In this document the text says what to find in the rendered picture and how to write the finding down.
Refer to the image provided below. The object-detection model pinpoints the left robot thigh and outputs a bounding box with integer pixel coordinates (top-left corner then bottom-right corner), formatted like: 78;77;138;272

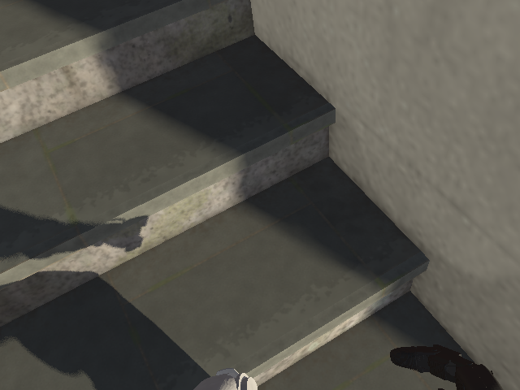
193;373;258;390

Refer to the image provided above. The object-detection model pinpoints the right robot hand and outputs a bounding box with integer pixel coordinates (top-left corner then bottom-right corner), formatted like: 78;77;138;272
390;344;504;390

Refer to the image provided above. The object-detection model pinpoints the robot left shin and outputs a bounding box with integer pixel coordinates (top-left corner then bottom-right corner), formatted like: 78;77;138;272
216;368;239;376

